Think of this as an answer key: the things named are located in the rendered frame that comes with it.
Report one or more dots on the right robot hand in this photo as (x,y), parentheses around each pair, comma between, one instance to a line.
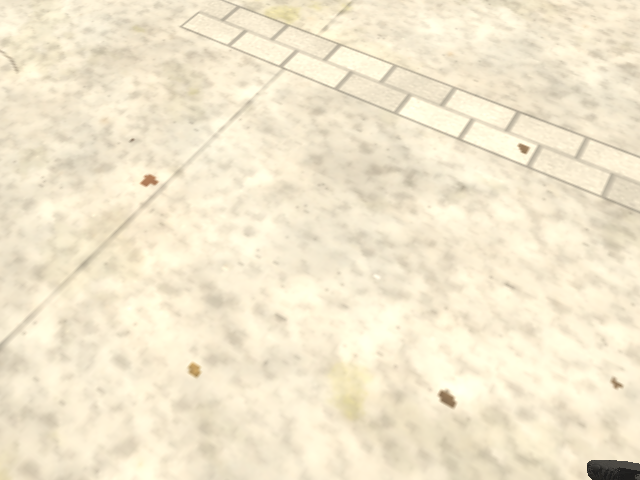
(613,470)

